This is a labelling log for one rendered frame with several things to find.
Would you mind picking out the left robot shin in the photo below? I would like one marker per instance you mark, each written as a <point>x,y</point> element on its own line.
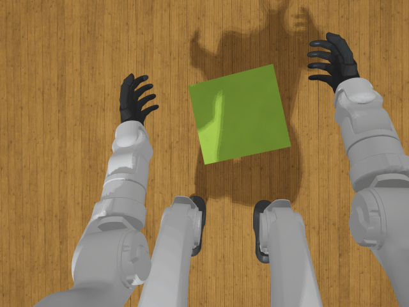
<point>179,199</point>

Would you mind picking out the robot right forearm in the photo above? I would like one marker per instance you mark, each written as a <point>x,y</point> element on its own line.
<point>372,145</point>

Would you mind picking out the robot right hand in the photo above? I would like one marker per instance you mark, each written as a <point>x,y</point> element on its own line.
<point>342,66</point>

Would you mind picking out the left robot upper arm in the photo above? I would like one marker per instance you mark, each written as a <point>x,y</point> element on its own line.
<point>107,266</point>

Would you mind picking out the left robot thigh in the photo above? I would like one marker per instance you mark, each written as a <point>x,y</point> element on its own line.
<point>168,281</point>

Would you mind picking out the right robot upper arm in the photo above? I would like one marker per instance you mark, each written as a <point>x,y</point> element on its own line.
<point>379,220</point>

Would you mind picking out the robot left forearm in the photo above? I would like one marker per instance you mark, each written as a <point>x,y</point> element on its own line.
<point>122,200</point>

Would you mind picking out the robot left hand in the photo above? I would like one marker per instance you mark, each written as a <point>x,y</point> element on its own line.
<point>130,106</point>

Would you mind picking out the carton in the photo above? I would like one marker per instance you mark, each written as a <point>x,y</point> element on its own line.
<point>239,114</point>

